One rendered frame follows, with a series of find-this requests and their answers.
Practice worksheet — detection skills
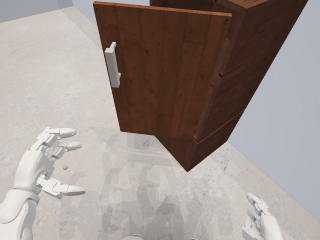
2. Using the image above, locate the robot right hand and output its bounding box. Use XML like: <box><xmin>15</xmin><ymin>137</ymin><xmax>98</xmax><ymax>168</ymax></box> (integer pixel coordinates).
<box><xmin>242</xmin><ymin>192</ymin><xmax>284</xmax><ymax>240</ymax></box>

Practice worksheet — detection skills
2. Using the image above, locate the handle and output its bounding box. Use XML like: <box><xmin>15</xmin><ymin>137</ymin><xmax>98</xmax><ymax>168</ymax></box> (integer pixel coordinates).
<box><xmin>104</xmin><ymin>42</ymin><xmax>121</xmax><ymax>88</ymax></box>

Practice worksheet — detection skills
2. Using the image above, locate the robot left hand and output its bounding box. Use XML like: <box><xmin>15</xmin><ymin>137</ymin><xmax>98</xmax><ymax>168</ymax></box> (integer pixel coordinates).
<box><xmin>13</xmin><ymin>127</ymin><xmax>86</xmax><ymax>200</ymax></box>

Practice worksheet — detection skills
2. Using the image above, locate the cupboard door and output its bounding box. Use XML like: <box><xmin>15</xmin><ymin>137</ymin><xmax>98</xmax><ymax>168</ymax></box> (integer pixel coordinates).
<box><xmin>93</xmin><ymin>1</ymin><xmax>232</xmax><ymax>140</ymax></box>

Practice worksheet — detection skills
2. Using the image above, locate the left robot forearm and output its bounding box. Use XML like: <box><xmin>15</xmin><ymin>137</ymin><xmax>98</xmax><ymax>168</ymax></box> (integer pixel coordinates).
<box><xmin>0</xmin><ymin>188</ymin><xmax>40</xmax><ymax>240</ymax></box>

